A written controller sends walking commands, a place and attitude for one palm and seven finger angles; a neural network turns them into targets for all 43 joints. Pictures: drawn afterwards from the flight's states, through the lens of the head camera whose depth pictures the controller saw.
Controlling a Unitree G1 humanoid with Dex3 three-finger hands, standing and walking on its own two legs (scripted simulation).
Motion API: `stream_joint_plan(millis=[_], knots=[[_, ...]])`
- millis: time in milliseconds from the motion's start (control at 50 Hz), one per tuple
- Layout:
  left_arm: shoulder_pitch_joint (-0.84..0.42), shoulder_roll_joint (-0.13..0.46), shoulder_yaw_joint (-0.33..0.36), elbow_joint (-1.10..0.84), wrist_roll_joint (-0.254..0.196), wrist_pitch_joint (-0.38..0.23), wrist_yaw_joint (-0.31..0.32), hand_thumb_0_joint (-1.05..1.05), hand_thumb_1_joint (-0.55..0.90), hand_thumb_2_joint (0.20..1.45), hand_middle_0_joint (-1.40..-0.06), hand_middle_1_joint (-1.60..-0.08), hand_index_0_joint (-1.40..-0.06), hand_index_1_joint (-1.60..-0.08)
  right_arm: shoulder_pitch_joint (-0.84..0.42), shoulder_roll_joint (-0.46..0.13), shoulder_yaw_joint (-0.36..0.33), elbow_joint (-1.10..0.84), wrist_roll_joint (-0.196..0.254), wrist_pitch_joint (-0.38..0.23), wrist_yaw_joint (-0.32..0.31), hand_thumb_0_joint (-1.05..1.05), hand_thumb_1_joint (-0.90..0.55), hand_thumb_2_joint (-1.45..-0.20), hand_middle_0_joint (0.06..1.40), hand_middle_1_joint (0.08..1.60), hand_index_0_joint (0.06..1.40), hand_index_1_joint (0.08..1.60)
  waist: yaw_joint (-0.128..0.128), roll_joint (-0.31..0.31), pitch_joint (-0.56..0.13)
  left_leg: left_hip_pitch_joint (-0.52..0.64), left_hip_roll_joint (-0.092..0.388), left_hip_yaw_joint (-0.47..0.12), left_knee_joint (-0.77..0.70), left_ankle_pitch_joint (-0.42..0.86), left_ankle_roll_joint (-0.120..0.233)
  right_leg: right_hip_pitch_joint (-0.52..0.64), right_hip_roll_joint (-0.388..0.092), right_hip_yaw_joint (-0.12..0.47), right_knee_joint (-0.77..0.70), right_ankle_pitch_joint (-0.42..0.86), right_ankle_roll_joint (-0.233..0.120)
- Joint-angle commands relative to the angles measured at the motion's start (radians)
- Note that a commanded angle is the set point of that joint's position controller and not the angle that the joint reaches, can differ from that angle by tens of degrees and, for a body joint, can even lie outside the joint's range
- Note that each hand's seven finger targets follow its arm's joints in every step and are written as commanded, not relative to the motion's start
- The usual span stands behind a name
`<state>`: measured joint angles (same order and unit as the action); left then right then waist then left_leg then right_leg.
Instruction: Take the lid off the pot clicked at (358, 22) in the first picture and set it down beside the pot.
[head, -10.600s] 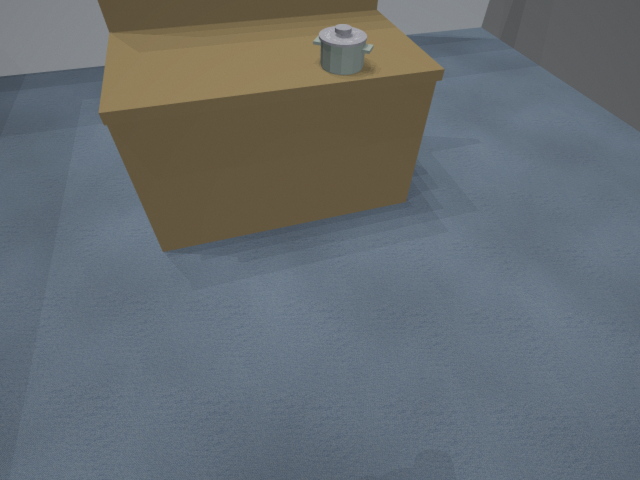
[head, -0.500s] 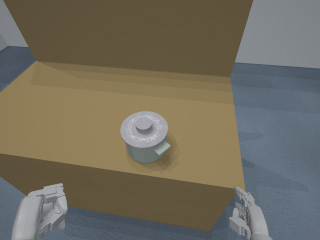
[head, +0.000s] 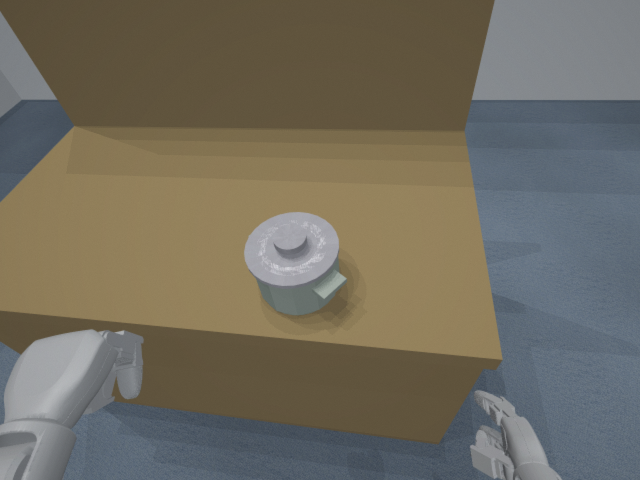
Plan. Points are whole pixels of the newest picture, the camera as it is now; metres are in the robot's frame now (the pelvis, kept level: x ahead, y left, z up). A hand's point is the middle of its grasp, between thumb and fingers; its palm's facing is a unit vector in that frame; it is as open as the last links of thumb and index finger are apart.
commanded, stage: reach forward and open the fingers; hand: left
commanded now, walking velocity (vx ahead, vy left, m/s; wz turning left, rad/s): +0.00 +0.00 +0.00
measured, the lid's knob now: (289, 239) +0.46 +0.12 +0.00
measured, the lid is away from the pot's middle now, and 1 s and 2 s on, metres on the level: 0.00 0.00 0.00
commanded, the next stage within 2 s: move the open hand above the knob in 0.84 s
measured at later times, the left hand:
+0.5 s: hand (132, 361) +0.21 +0.25 +0.08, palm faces -0.26 -0.06 -0.96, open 7.2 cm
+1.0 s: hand (154, 316) +0.27 +0.25 +0.07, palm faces -0.26 -0.08 -0.96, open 10.0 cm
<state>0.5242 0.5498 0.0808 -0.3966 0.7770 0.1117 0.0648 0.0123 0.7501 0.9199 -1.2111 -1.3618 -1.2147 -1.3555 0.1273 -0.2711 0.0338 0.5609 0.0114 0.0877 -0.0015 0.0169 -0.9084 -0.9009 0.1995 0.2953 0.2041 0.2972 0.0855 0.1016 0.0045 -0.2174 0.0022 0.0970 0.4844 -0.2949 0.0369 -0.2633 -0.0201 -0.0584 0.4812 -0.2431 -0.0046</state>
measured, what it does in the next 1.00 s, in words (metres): stands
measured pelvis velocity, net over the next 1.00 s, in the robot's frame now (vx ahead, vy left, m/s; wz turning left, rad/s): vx -0.01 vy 0.01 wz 0.04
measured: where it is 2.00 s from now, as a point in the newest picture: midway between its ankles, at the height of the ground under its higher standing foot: outside the picture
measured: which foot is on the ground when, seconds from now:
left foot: down 0.00-1.00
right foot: down 0.00-1.00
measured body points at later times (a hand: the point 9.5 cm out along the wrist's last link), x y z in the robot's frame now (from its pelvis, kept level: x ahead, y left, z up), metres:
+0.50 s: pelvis -0.01 -0.01 +0.01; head +0.02 -0.05 +0.45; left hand +0.22 +0.25 +0.13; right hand +0.19 -0.23 -0.11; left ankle -0.02 +0.09 -0.74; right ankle +0.00 -0.12 -0.74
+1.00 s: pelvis -0.01 +0.01 +0.01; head +0.02 -0.03 +0.45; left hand +0.28 +0.25 +0.12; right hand +0.19 -0.21 -0.11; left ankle -0.02 +0.09 -0.74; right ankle +0.00 -0.12 -0.74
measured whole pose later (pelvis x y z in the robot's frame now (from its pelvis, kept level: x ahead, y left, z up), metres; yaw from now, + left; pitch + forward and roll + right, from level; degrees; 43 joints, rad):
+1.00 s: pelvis -0.01 +0.01 +0.01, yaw +2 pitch +2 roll +0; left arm -0.05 0.56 -0.08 0.03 0.83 0.01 -0.19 0.00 -0.21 1.28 -0.83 -0.09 -0.84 -0.08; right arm 0.12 -0.29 0.02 0.58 0.06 0.13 0.01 0.01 -0.91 -0.90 0.20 0.29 0.20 0.30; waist 0.03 0.12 0.02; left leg -0.19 -0.03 0.07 0.39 -0.22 0.06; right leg -0.22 -0.05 -0.09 0.38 -0.18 0.01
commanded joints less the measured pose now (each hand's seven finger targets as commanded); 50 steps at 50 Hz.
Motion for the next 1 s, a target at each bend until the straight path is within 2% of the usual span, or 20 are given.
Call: stream_joint_plan(millis=[0, 60, 100, 180, 280, 340, 400, 420, 480, 540, 580, 600, 660, 680, 720, 780, 840, 880, 940, 980], knots=[[-0.102, 0.209, 0.118, -0.101, 0.049, -0.019, -0.043, 0.000, 0.493, 1.068, -1.138, -1.003, -1.138, -1.003, -0.154, -0.091, -0.041, -0.169, 0.017, -0.051, -0.007, 0.000, -0.900, -0.900, 0.200, 0.300, 0.200, 0.300, -0.014, -0.034, -0.211, 0.041, 0.017, -0.117, -0.067, 0.335, 0.001, 0.131, 0.009, 0.048, -0.062, 0.187, -0.020], [-0.136, 0.225, 0.101, 0.008, 0.006, -0.051, -0.134, 0.000, 0.401, 1.118, -1.106, -0.897, -1.106, -0.897, -0.134, -0.110, -0.046, -0.149, 0.026, -0.045, -0.012, 0.000, -0.900, -0.900, 0.200, 0.300, 0.200, 0.300, -0.034, -0.113, -0.100, 0.013, 0.005, -0.108, -0.081, 0.316, 0.008, 0.100, 0.005, 0.038, -0.096, 0.229, -0.006], [-0.234, 0.242, 0.091, -0.031, -0.007, -0.069, -0.182, 0.000, 0.341, 1.147, -1.083, -0.826, -1.083, -0.826, -0.146, -0.108, -0.049, -0.165, 0.025, -0.047, -0.015, 0.000, -0.900, -0.900, 0.200, 0.300, 0.200, 0.300, -0.043, -0.095, -0.125, 0.025, -0.001, -0.104, -0.082, 0.303, 0.017, 0.129, -0.005, 0.039, -0.101, 0.233, -0.003], [-0.370, 0.400, 0.214, -0.097, 0.016, -0.140, -0.210, 0.000, 0.230, 1.181, -1.035, -0.684, -1.035, -0.684, -0.164, -0.105, -0.041, -0.170, 0.013, -0.064, -0.034, 0.000, -0.900, -0.900, 0.200, 0.300, 0.200, 0.300, -0.022, 0.000, -0.210, 0.090, -0.005, -0.119, -0.082, 0.351, 0.024, 0.167, -0.006, 0.060, -0.117, 0.282, -0.008], [-0.268, 0.272, 0.176, 0.177, -0.004, -0.172, -0.211, 0.000, 0.102, 1.196, -0.971, -0.507, -0.971, -0.507, -0.118, -0.105, -0.052, -0.140, 0.030, -0.042, -0.014, 0.000, -0.900, -0.900, 0.200, 0.300, 0.200, 0.300, -0.026, -0.067, -0.065, 0.034, -0.003, -0.105, -0.093, 0.308, 0.005, 0.095, 0.005, 0.035, -0.141, 0.236, -0.016], [-0.434, 0.221, 0.075, 0.087, -0.017, -0.167, -0.214, 0.000, 0.021, 1.217, -0.934, -0.400, -0.934, -0.400, -0.131, -0.115, -0.065, -0.158, 0.029, -0.025, -0.006, 0.000, -0.900, -0.900, 0.200, 0.300, 0.200, 0.300, -0.044, -0.052, -0.134, 0.050, -0.012, -0.094, -0.109, 0.252, 0.011, 0.118, -0.009, 0.032, -0.145, 0.186, -0.008], [-0.546, 0.294, 0.096, -0.061, 0.002, -0.189, -0.201, 0.000, -0.061, 1.238, -0.897, -0.294, -0.897, -0.294, -0.142, -0.100, -0.061, -0.178, 0.016, -0.056, -0.014, 0.000, -0.900, -0.900, 0.200, 0.300, 0.200, 0.300, -0.034, 0.004, -0.300, 0.116, -0.017, -0.102, -0.097, 0.291, 0.021, 0.198, -0.014, 0.046, -0.127, 0.205, -0.008], [-0.538, 0.374, 0.169, -0.026, 0.018, -0.195, -0.191, 0.000, -0.087, 1.243, -0.885, -0.258, -0.885, -0.258, -0.130, -0.108, -0.065, -0.154, 0.009, -0.054, -0.020, 0.000, -0.900, -0.900, 0.200, 0.300, 0.200, 0.300, -0.022, -0.002, -0.307, 0.114, -0.016, -0.110, -0.103, 0.302, 0.021, 0.201, -0.012, 0.049, -0.129, 0.218, -0.010], [-0.528, 0.429, 0.249, 0.180, 0.050, -0.177, -0.176, 0.000, -0.165, 1.256, -0.847, -0.152, -0.847, -0.152, -0.129, -0.114, -0.055, -0.125, 0.023, -0.035, -0.023, 0.000, -0.900, -0.900, 0.200, 0.300, 0.200, 0.300, -0.021, -0.062, -0.185, 0.053, -0.011, -0.110, -0.115, 0.262, 0.015, 0.171, -0.001, 0.051, -0.145, 0.184, -0.019], [-0.587, 0.259, 0.095, 0.281, 0.025, -0.151, -0.180, 0.000, -0.220, 1.271, -0.823, -0.081, -0.823, -0.081, -0.127, -0.115, -0.055, -0.121, 0.040, -0.011, -0.015, 0.000, -0.900, -0.900, 0.200, 0.300, 0.200, 0.300, -0.043, -0.059, -0.079, 0.009, -0.010, -0.100, -0.141, 0.209, 0.005, 0.107, -0.005, 0.022, -0.157, 0.127, -0.018], [-0.614, 0.174, 0.000, 0.191, 0.007, -0.137, -0.197, 0.000, -0.222, 1.277, -0.823, -0.081, -0.823, -0.081, -0.159, -0.108, -0.060, -0.161, 0.047, -0.020, 0.000, 0.000, -0.900, -0.900, 0.200, 0.300, 0.200, 0.300, -0.047, -0.018, -0.132, 0.059, -0.013, -0.104, -0.134, 0.229, 0.009, 0.112, -0.002, 0.033, -0.148, 0.148, -0.022], [-0.639, 0.152, -0.046, 0.112, -0.004, -0.146, -0.207, 0.000, -0.223, 1.280, -0.824, -0.081, -0.824, -0.081, -0.151, -0.105, -0.063, -0.167, 0.039, -0.027, 0.004, 0.000, -0.900, -0.900, 0.200, 0.300, 0.200, 0.300, -0.049, -0.007, -0.218, 0.098, -0.012, -0.107, -0.140, 0.260, 0.011, 0.145, -0.007, 0.020, -0.140, 0.159, -0.018], [-0.656, 0.293, 0.045, 0.067, 0.029, -0.152, -0.212, 0.000, -0.225, 1.285, -0.824, -0.081, -0.824, -0.081, -0.145, -0.116, -0.068, -0.155, 0.022, -0.031, 0.000, 0.000, -0.900, -0.900, 0.200, 0.300, 0.200, 0.300, -0.038, -0.019, -0.280, 0.118, -0.010, -0.120, -0.138, 0.304, 0.016, 0.187, -0.006, 0.030, -0.132, 0.203, -0.017], [-0.647, 0.376, 0.134, 0.133, 0.049, -0.147, -0.202, 0.000, -0.225, 1.285, -0.824, -0.081, -0.824, -0.081, -0.146, -0.120, -0.063, -0.148, 0.023, -0.032, -0.003, 0.000, -0.900, -0.900, 0.200, 0.300, 0.200, 0.300, -0.031, -0.045, -0.252, 0.092, -0.006, -0.121, -0.134, 0.281, 0.018, 0.192, 0.002, 0.041, -0.133, 0.191, -0.022], [-0.725, 0.429, 0.187, 0.276, 0.080, -0.149, -0.188, 0.000, -0.224, 1.283, -0.824, -0.081, -0.824, -0.081, -0.115, -0.119, -0.052, -0.113, 0.027, -0.018, -0.016, 0.000, -0.900, -0.900, 0.200, 0.300, 0.200, 0.300, -0.031, -0.087, -0.185, 0.037, -0.005, -0.117, -0.150, 0.253, 0.016, 0.178, 0.000, 0.027, -0.138, 0.154, -0.024], [-0.801, 0.341, 0.123, 0.322, 0.068, -0.132, -0.177, 0.000, -0.223, 1.280, -0.824, -0.081, -0.824, -0.081, -0.127, -0.117, -0.052, -0.122, 0.047, 0.000, -0.012, 0.000, -0.900, -0.900, 0.200, 0.300, 0.200, 0.300, -0.041, -0.057, -0.133, 0.033, -0.003, -0.117, -0.156, 0.233, 0.009, 0.130, 0.006, 0.024, -0.141, 0.129, -0.033], [-0.772, 0.171, -0.047, 0.202, 0.014, -0.134, -0.197, 0.000, -0.223, 1.280, -0.824, -0.081, -0.824, -0.081, -0.135, -0.107, -0.061, -0.154, 0.039, -0.012, 0.005, 0.000, -0.900, -0.900, 0.200, 0.300, 0.200, 0.300, -0.046, 0.032, -0.256, 0.128, -0.005, -0.129, -0.142, 0.338, 0.006, 0.145, -0.006, 0.015, -0.124, 0.210, -0.027], [-0.712, 0.129, -0.085, 0.189, 0.018, -0.119, -0.217, 0.000, -0.224, 1.283, -0.824, -0.081, -0.824, -0.081, -0.140, -0.103, -0.068, -0.167, 0.039, -0.021, 0.020, 0.000, -0.900, -0.900, 0.200, 0.300, 0.200, 0.300, -0.055, 0.005, -0.277, 0.155, 0.003, -0.135, -0.120, 0.395, 0.008, 0.133, 0.002, 0.021, -0.117, 0.240, -0.025], [-0.800, 0.288, -0.006, 0.382, 0.061, -0.072, -0.229, 0.000, -0.226, 1.288, -0.825, -0.081, -0.825, -0.081, -0.117, -0.140, -0.055, -0.122, 0.045, -0.003, 0.013, 0.000, -0.900, -0.900, 0.200, 0.300, 0.200, 0.300, -0.071, -0.069, -0.188, 0.058, -0.009, -0.129, -0.147, 0.292, 0.003, 0.136, 0.008, 0.011, -0.120, 0.193, -0.025], [-1.003, 0.374, 0.048, 0.315, 0.095, -0.053, -0.229, 0.000, -0.226, 1.288, -0.825, -0.081, -0.825, -0.081, -0.132, -0.143, -0.050, -0.121, 0.048, 0.004, 0.003, 0.000, -0.900, -0.900, 0.200, 0.300, 0.200, 0.300, -0.072, -0.072, -0.197, 0.050, -0.005, -0.133, -0.149, 0.265, 0.007, 0.144, 0.006, 0.022, -0.117, 0.172, -0.033]])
